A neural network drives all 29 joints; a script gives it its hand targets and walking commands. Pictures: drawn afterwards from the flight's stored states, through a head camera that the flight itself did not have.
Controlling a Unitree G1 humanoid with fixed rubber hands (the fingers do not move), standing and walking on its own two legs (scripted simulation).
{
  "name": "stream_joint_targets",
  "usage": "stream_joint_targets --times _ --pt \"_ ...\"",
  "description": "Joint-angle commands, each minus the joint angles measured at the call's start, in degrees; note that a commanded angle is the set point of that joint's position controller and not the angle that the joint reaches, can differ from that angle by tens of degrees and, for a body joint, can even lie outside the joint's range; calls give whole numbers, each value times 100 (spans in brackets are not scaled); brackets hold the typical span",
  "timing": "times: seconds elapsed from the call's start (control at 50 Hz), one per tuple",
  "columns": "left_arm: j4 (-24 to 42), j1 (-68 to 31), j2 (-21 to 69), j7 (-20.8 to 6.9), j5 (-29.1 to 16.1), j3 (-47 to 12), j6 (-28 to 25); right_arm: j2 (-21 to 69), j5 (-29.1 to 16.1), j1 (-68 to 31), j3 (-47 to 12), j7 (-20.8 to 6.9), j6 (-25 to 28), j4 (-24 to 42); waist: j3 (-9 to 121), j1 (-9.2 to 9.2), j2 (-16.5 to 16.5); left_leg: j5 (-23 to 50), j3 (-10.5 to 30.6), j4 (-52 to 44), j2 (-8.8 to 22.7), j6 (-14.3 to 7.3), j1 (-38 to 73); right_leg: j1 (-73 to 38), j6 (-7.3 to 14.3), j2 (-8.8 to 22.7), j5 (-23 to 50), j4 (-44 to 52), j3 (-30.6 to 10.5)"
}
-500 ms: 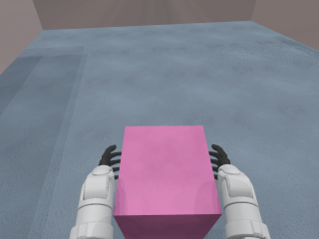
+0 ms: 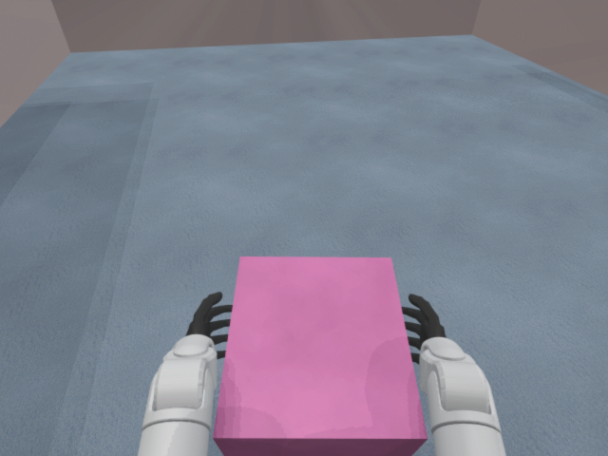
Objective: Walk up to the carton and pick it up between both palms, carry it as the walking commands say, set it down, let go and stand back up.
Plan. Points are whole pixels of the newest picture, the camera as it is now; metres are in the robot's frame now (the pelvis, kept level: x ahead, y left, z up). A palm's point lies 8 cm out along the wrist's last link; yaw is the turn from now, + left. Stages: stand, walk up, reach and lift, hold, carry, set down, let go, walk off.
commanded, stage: reach and lift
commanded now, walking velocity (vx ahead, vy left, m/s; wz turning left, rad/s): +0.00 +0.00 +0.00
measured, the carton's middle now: (314, 368) +0.29 -0.01 -0.02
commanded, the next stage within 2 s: hold in 0.26 s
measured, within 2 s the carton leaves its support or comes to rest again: neither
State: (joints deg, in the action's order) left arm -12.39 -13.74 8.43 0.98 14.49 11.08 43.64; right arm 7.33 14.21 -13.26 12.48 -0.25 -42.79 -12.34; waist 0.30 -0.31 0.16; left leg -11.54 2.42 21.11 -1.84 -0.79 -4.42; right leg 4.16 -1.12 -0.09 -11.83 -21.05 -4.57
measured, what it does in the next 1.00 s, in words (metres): stands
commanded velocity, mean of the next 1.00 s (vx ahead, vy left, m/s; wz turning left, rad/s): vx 0.00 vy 0.00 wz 0.00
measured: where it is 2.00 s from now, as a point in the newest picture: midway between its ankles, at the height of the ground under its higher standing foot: outside the picture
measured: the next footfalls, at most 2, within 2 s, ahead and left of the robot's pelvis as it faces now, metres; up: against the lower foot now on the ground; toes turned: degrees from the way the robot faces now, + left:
right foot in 1.68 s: +0.14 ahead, -0.05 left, +0.00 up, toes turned -5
left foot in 2.00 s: +0.44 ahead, +0.31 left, +0.00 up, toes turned +15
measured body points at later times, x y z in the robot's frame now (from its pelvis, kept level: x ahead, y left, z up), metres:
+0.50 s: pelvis -0.01 -0.01 +0.00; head -0.06 -0.01 +0.45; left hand +0.27 +0.15 +0.03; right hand +0.27 -0.17 +0.03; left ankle +0.00 +0.11 -0.75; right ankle +0.00 -0.14 -0.75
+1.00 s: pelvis -0.02 +0.00 +0.00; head -0.06 +0.00 +0.44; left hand +0.27 +0.15 +0.03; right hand +0.28 -0.16 +0.03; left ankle +0.00 +0.11 -0.75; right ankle +0.00 -0.14 -0.75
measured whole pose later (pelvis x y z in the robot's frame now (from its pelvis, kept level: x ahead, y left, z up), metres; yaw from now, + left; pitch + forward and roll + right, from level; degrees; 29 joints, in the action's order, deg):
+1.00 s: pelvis -0.02 +0.00 +0.00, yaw +0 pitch -7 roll +0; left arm -12.5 -13.3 8.3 -0.1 15.1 10.9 43.3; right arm 7.7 14.4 -12.6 12.1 0.3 -44.0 -10.6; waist -1.3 0.3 -0.2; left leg -12.1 2.8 24.3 -1.9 -0.7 -4.8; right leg 4.5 -1.1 -0.3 -12.5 -24.3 -4.3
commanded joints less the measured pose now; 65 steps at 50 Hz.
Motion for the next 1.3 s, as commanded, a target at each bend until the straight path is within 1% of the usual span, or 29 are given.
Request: stream_joint_targets --times 0.0,0.02,0.1,0.12,0.16,0.18,0.22,0.26,0.28,0.32,0.34,0.36,0.42,0.48,0.54,0.68,0.72,0.76,0.86,0.88,0.96,0.98,1.08,1.1,1.2,1.22,1.24,1.26,1.28 --pt "766 -2776 5555 -1313 -1667 -3484 -322 5130 -1576 -2889 -3552 -1299 254 967 1793 -27 -92 2290 249 -114 -279 159 942 -332 105 -583 1940 193 -28" --pt "721 -2505 5532 -1275 -1683 -3490 -294 5169 -1716 -2768 -3727 -1307 239 1112 1776 62 98 2375 242 -162 -266 163 851 -407 125 -568 2002 171 -24" --pt "539 -2450 5278 -1228 -1591 -3220 -273 4838 -1541 -2815 -3511 -1222 198 1049 1017 33 -212 1952 275 -276 -264 95 715 -25 99 -551 1592 294 -19" --pt "928 -2612 5407 -1248 -1697 -3529 -299 4958 -1630 -2750 -3656 -1246 232 1195 1478 -32 42 2043 299 -188 -284 137 811 -286 119 -564 1718 222 -58" --pt "832 -2618 5263 -1216 -1684 -3398 -358 4907 -1595 -2758 -3688 -1214 199 1111 1473 11 -281 1801 260 -183 -261 63 726 -216 94 -555 1532 199 -9" --pt "858 -2505 5269 -1233 -1648 -3415 -321 5100 -1629 -2714 -3764 -1212 185 1197 1415 124 -161 1615 231 -199 -332 61 650 -234 86 -529 1474 215 -46" --pt "904 -2746 5209 -1236 -1665 -3427 -299 4992 -1508 -2632 -3489 -1183 168 941 1427 -35 32 1596 259 -175 -312 84 735 -139 140 -506 1375 204 -51" --pt "992 -2701 5199 -1279 -1648 -3500 -348 5177 -1602 -2779 -3711 -1196 194 1099 1654 125 67 1359 213 -141 -341 39 721 -259 120 -510 1338 141 -85" --pt "1080 -2941 5212 -1272 -1665 -3580 -314 5010 -1599 -2875 -3554 -1232 265 1103 1541 29 277 1407 222 -154 -347 112 666 -140 158 -508 1318 146 -50" --pt "1105 -2825 5130 -1285 -1710 -3616 -354 5172 -1645 -2903 -3705 -1212 243 1163 1768 148 -18 1310 208 -72 -310 54 682 -265 127 -510 1233 120 -70" --pt "1031 -2533 5232 -1262 -1749 -3585 -309 5209 -1633 -2449 -3666 -1168 177 958 1557 -45 2 1450 256 -101 -305 38 664 -198 125 -496 1398 126 -24" --pt "803 -2555 5145 -1297 -1670 -3438 -283 5135 -1621 -2716 -3690 -1151 155 1033 1250 122 85 1217 226 -136 -309 27 457 -156 142 -466 1284 163 -79" --pt "704 -2867 4932 -1351 -1632 -3297 -284 5038 -1441 -2753 -3580 -1123 133 911 944 27 -275 650 240 -169 -385 -17 395 -1 94 -434 701 291 -59" --pt "718 -2835 4896 -1381 -1496 -3200 -273 5194 -1420 -2821 -3469 -1168 65 708 922 191 -68 400 94 -207 -359 13 317 33 97 -460 343 310 -46" --pt "735 -2792 5301 -1406 -1696 -3411 -279 5298 -1561 -3025 -3669 -1177 148 1097 1415 29 -201 942 191 -122 -359 1 603 -119 90 -498 889 190 -1" --pt "776 -3267 5158 -1464 -1693 -3370 -345 5403 -1490 -3133 -3449 -1246 189 566 1212 0 -124 323 193 -88 -312 -21 430 63 125 -420 156 214 -66" --pt "833 -3240 5278 -1492 -1672 -3486 -374 5426 -1615 -3383 -3614 -1281 261 869 1559 172 39 617 184 -22 -306 17 490 -12 134 -464 464 113 -60" --pt "690 -3191 5322 -1509 -1774 -3439 -325 5394 -1539 -2991 -3488 -1256 195 637 1219 -52 -83 650 263 -127 -302 8 340 -10 125 -456 562 168 25" --pt "465 -3229 5282 -1456 -1506 -3269 -251 5313 -1376 -3223 -3237 -1311 176 412 995 -2 -50 -83 231 -134 -320 22 359 220 171 -452 -260 217 0" --pt "319 -3101 5366 -1497 -1530 -3200 -270 5294 -1545 -3484 -3386 -1334 232 662 893 139 166 88 173 -140 -323 34 149 181 155 -436 -10 184 44" --pt "597 -2906 5435 -1467 -1668 -3354 -294 5414 -1649 -3302 -3642 -1316 178 918 1374 143 -119 875 244 -101 -280 18 433 -110 103 -474 724 147 36" --pt "663 -2988 5396 -1416 -1622 -3433 -266 5378 -1550 -2868 -3506 -1313 134 576 1502 107 85 1182 277 -91 -274 76 498 -149 143 -511 1059 101 13" --pt "577 -2532 5485 -1380 -1551 -3395 -176 5129 -1523 -3008 -3577 -1280 173 1089 1221 55 -8 1062 252 -177 -326 37 459 -166 100 -515 975 207 -14" --pt "753 -2600 5425 -1366 -1628 -3495 -187 5101 -1509 -2608 -3571 -1264 143 954 1182 -86 41 1237 285 -192 -319 73 523 -132 125 -516 1071 208 20" --pt "793 -2554 5422 -1340 -1630 -3460 -195 5213 -1646 -2915 -3651 -1269 136 1224 1422 172 -154 1201 232 -122 -304 54 570 -183 45 -542 895 187 44" --pt "918 -2678 5295 -1336 -1622 -3459 -175 5083 -1558 -2755 -3477 -1264 133 1051 1251 81 135 1007 249 -157 -318 74 494 -143 127 -499 736 209 8" --pt "752 -2903 5348 -1432 -1606 -3473 -154 5250 -1783 -3263 -3791 -1348 79 1059 2082 -21 -182 -421 257 394 562 -92 -444 155 315 623 -517 -277 -9" --pt "1025 -3046 5301 -1428 -1700 -3546 -185 5250 -1890 -3390 -4074 -1314 54 1300 1764 123 -488 -2176 406 660 403 -194 -1386 36 535 816 -2569 49 -658" --pt "754 -2904 5269 -1445 -1676 -3431 -119 5253 -1952 -3562 -4138 -1270 2 1258 1618 198 -670 -2396 233 1108 243 -122 -2291 -229 710 1274 -3327 388 -1234"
